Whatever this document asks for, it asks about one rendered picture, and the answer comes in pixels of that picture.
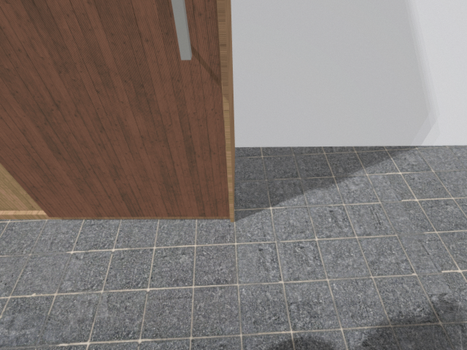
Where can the handle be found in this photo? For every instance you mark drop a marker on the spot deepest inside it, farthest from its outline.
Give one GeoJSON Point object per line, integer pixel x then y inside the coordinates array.
{"type": "Point", "coordinates": [181, 23]}

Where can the wardrobe door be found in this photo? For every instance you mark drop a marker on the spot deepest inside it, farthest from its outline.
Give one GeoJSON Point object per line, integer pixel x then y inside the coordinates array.
{"type": "Point", "coordinates": [12, 195]}
{"type": "Point", "coordinates": [100, 117]}

